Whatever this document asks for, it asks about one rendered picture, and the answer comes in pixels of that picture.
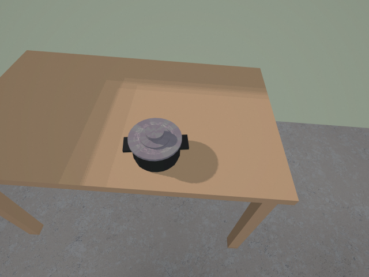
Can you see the table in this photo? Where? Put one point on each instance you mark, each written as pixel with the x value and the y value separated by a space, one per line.
pixel 63 118

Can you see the pot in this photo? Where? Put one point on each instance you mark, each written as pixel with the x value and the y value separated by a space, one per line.
pixel 158 166

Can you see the lid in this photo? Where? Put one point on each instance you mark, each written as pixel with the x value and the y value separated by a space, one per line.
pixel 154 150

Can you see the knob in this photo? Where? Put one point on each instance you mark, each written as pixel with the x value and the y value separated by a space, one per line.
pixel 154 132

